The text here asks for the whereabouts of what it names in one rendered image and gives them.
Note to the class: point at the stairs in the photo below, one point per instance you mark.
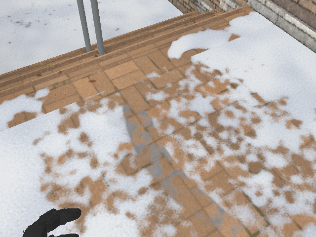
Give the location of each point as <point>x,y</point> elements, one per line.
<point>79,55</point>

